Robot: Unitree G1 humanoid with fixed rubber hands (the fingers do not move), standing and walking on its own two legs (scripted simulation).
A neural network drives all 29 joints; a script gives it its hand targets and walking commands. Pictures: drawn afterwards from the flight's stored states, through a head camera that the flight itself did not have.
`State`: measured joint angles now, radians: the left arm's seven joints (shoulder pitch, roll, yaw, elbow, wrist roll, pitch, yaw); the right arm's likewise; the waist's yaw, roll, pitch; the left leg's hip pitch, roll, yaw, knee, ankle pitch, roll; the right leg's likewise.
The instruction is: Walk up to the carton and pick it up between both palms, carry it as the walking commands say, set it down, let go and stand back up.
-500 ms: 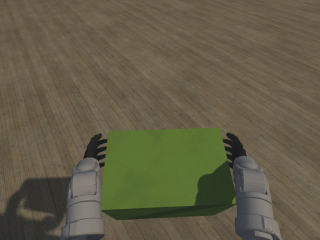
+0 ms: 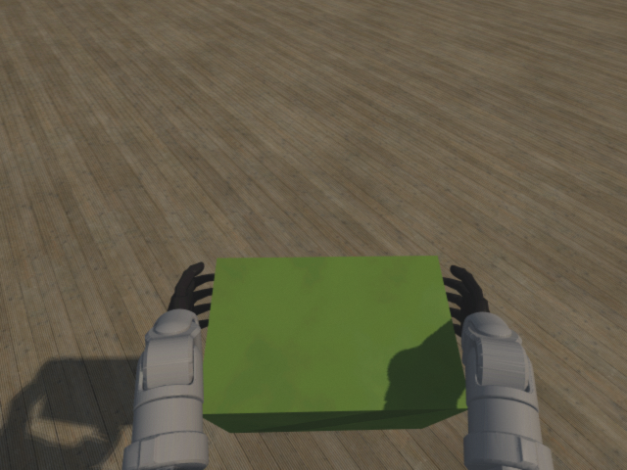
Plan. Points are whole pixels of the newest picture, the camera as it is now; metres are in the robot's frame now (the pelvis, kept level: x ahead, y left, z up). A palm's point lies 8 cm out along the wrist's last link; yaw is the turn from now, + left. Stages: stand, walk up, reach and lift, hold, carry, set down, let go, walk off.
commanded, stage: reach and lift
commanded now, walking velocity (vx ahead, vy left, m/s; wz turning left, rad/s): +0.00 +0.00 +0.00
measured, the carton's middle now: (327, 349) +0.29 +0.00 -0.03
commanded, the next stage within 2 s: hold in 0.48 s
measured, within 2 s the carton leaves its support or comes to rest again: neither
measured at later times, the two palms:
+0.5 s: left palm (179, 327) +0.28 +0.19 +0.04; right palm (470, 328) +0.28 -0.19 +0.04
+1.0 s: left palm (178, 327) +0.28 +0.19 +0.04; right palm (469, 331) +0.28 -0.18 +0.05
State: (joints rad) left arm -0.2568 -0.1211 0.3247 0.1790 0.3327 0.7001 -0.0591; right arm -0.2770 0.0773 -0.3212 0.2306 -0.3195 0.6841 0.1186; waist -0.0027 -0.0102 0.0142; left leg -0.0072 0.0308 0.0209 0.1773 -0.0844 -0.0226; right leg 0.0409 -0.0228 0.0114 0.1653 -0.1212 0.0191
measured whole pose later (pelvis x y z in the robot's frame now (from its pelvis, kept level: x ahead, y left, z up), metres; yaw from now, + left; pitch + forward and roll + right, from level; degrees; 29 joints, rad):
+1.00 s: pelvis -0.01 +0.00 +0.00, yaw +1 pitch -5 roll +0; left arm -0.23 -0.13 0.33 0.16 0.34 0.68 -0.07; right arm -0.24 0.12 -0.32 0.17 -0.33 0.68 0.10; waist -0.01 -0.01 0.03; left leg -0.02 0.02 0.01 0.18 -0.08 -0.02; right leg 0.03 -0.03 0.01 0.18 -0.12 0.02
